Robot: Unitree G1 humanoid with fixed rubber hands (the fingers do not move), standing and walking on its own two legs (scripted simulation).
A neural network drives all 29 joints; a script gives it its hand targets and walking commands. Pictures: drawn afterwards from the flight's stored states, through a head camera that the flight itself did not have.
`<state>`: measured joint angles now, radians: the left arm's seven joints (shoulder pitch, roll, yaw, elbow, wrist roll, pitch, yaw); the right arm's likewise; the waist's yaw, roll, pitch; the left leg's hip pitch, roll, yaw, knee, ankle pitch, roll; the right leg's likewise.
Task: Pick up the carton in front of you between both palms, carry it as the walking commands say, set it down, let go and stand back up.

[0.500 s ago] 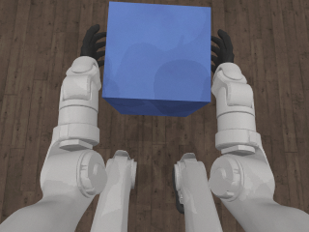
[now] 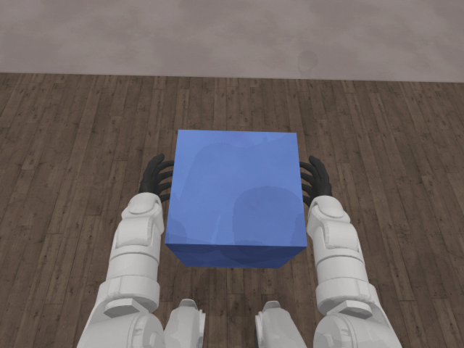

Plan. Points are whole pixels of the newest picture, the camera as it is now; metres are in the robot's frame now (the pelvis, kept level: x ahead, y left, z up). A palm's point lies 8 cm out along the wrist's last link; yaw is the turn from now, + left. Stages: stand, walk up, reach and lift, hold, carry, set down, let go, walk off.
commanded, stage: reach and lift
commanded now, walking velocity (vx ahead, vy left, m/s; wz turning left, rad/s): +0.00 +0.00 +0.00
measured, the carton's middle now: (234, 207) +0.40 +0.00 -0.10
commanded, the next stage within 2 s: hold in 1.56 s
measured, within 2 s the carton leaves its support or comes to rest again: neither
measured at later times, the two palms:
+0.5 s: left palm (125, 189) +0.34 +0.15 +0.11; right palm (363, 187) +0.35 -0.15 +0.11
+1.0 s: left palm (113, 185) +0.33 +0.15 +0.14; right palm (372, 183) +0.34 -0.15 +0.14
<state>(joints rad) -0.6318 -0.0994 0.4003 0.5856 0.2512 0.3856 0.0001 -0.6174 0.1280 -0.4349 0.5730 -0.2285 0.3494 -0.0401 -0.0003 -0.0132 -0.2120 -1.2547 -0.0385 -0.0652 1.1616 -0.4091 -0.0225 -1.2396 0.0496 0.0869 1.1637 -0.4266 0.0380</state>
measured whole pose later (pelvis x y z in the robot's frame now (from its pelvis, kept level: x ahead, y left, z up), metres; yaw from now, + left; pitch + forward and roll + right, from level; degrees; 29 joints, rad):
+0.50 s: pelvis +0.04 -0.01 +0.10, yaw +1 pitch +5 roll +0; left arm -0.30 -0.16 0.29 0.40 0.27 0.54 -0.01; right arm -0.30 0.16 -0.30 0.41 -0.24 0.51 -0.02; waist 0.01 0.00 -0.10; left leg -0.39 -0.01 -0.08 0.56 -0.25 -0.02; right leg -0.38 0.03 0.08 0.57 -0.27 0.01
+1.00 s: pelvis +0.03 +0.00 +0.11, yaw +0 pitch -4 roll +0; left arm -0.32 -0.17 0.30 0.35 0.30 0.64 -0.03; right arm -0.34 0.17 -0.32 0.38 -0.30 0.60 0.01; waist 0.00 -0.01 0.02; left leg -0.18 -0.02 -0.08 0.45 -0.21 -0.01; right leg -0.17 0.02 0.09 0.46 -0.22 0.02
